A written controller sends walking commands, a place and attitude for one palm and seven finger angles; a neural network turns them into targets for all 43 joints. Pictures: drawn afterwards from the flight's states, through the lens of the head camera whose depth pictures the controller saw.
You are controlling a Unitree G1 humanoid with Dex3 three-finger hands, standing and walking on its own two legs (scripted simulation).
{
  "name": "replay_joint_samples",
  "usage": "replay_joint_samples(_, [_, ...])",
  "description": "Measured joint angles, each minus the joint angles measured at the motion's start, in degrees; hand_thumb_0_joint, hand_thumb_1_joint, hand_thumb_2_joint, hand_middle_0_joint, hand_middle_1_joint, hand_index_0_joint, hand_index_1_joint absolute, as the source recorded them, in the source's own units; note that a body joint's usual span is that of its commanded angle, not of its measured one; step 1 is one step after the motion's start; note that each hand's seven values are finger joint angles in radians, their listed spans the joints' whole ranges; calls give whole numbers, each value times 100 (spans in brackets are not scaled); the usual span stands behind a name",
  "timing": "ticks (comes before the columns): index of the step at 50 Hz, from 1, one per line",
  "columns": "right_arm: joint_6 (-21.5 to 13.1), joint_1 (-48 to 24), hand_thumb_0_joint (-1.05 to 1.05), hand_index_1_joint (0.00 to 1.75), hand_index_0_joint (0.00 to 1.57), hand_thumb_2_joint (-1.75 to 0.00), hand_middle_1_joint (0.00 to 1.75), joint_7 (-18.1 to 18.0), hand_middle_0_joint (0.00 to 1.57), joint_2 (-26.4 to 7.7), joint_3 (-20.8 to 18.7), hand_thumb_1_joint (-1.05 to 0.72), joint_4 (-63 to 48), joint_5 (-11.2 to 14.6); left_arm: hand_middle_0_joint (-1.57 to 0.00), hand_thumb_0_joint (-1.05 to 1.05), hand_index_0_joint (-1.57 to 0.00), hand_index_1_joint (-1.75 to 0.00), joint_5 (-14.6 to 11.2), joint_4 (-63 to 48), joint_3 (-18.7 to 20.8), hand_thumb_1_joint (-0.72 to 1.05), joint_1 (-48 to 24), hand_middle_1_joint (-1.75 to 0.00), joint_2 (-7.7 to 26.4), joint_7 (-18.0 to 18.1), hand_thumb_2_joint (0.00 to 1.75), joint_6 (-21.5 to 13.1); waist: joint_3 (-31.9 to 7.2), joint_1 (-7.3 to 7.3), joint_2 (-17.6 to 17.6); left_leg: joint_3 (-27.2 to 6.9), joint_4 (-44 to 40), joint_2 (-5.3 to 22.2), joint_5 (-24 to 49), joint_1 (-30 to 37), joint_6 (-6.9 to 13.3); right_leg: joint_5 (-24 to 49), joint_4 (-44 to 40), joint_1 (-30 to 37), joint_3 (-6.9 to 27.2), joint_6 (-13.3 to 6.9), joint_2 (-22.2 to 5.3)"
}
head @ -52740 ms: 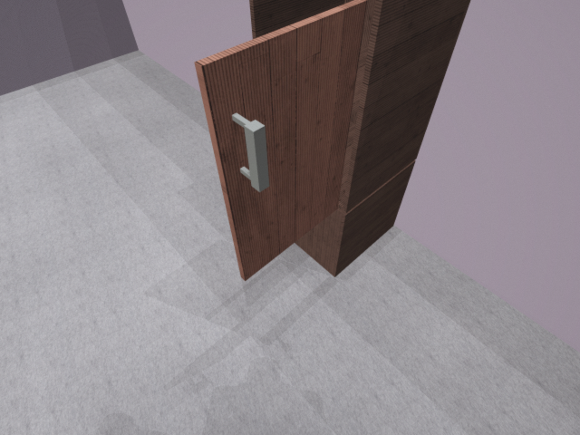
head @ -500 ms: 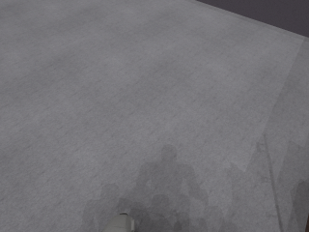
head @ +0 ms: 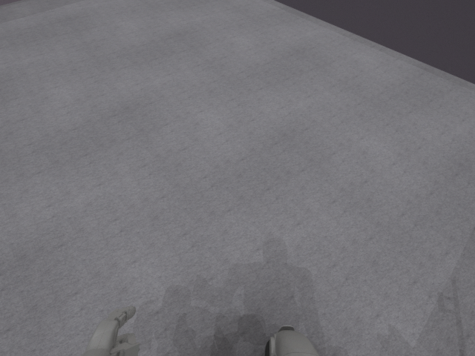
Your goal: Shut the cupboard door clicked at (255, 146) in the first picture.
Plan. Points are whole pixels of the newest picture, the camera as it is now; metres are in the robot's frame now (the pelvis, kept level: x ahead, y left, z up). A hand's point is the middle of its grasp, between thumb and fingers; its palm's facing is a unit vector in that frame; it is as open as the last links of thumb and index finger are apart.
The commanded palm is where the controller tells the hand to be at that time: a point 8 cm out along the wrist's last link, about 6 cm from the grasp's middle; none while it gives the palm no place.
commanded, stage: turn to face it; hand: left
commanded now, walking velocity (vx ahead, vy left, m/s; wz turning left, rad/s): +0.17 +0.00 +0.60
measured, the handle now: out of the picture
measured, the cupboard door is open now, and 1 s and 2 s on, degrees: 27 27 27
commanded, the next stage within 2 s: none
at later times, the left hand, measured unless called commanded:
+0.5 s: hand (145, 354) +0.16 +0.18 -0.19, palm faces +0.01 -0.98 -0.20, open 7.3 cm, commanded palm none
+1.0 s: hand (187, 253) +0.35 +0.11 -0.16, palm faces -0.36 -0.90 -0.26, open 7.4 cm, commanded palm none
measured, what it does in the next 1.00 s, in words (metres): walks ahead, turning right: right foot, then left foot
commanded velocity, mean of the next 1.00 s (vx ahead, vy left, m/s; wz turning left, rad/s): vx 0.00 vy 0.00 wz -0.59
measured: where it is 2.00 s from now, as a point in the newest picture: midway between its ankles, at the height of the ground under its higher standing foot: (241, 350)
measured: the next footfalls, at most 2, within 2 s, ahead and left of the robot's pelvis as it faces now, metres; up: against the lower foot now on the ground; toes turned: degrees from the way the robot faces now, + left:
right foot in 0.10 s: +0.18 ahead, -0.13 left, +0.00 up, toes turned -1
left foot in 0.42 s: +0.20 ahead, +0.09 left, +0.00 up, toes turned -1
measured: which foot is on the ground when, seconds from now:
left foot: down 0.00-0.10, up 0.12-0.40, down 0.42-0.76, up 0.78-1.00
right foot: up 0.00-0.08, down 0.10-0.44, up 0.46-0.74, down 0.76-1.00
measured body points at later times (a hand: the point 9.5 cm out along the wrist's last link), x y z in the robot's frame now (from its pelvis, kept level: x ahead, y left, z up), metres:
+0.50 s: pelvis +0.14 -0.02 -0.01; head +0.18 +0.00 +0.44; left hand +0.16 +0.23 -0.17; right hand +0.23 -0.25 -0.14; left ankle +0.16 +0.09 -0.74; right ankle +0.13 -0.13 -0.72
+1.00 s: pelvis +0.19 -0.05 +0.00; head +0.23 -0.07 +0.44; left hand +0.37 +0.16 -0.14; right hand +0.16 -0.33 -0.14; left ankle +0.23 +0.08 -0.69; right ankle +0.15 -0.15 -0.74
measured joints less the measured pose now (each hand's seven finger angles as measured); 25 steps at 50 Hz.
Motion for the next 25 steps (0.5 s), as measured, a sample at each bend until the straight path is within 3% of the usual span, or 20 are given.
replay_joint_samples(4, [58, 208, 0, 30, 20, -90, 30, -31, 20, -32, -44, -90, 159, 25, -20, 1, -20, -30, -14, -128, -82, 91, -78, -30, -77, 8, 90, -130, 28, -76, 84, -190, 611, 46, -639, 95, -140, 187, -977, 730, -142, -175, 252])
replay_joint_samples(7, [129, 75, 1, 30, 20, -90, 30, -68, 20, -138, -98, -90, 279, 84, -20, 1, -20, -30, 11, -80, -142, 91, -48, -30, -215, 100, 90, -330, 170, 8, 254, -205, 2894, 56, -1319, -747, -148, -265, -805, 954, -295, -518, 343])
replay_joint_samples(9, [160, -109, 1, 30, 20, -90, 30, -103, 20, -196, -122, -90, 268, 68, -20, 0, -20, -30, 0, 49, -172, 91, 104, -30, -305, 164, 90, -302, 216, 63, 290, -48, 4057, 103, -1278, -1328, -178, -373, -917, 1163, -331, -575, 380])
replay_joint_samples(10, [167, -203, 1, 30, 20, -90, 30, -111, 20, -215, -123, -90, 238, 57, -20, 0, -20, -30, -4, 142, -174, 91, 204, -30, -346, 200, 90, -267, 205, 85, 290, 58, 4255, 182, -1148, -1551, -213, -330, -1070, 1282, -334, -555, 397])
replay_joint_samples(15, [176, -703, 1, 30, 20, -90, 30, -120, 19, -159, -54, -91, -32, 37, -20, 0, -20, -30, -28, 596, -62, 94, 729, -30, -364, 305, 90, -147, 87, 248, 149, 399, 2990, 541, -756, -1937, -455, -215, -1617, 1614, -191, -609, 497])
replay_joint_samples(20, [185, -1178, 0, 30, 20, -90, 30, -135, 19, -55, 15, -91, -251, 58, -20, 0, -20, -30, -39, 866, 17, 94, 1140, -30, -221, 246, 90, 62, 51, 466, 95, 359, 1544, 546, -88, -1602, -561, -397, -1476, 1682, 131, -538, 690])
replay_joint_samples(22, [129, -1251, 0, 30, 20, -90, 30, -150, 19, -32, 42, -91, -333, 43, -20, 0, -20, -30, -67, 908, 41, 93, 1273, -30, -194, 222, 90, 175, -14, 491, 105, 393, 1120, 580, 240, -1399, -426, -598, -1178, 1595, 243, -476, 777])
replay_joint_samples(25, [130, -1294, 0, 30, 20, -90, 30, -175, 20, 41, 100, -90, -434, -23, -20, 1, -20, -30, -66, 918, 78, 93, 1253, -30, -122, 168, 90, 326, -1, 549, 19, 607, 1222, 626, 102, -1283, -259, -1705, 51, 1212, 206, -350, 732])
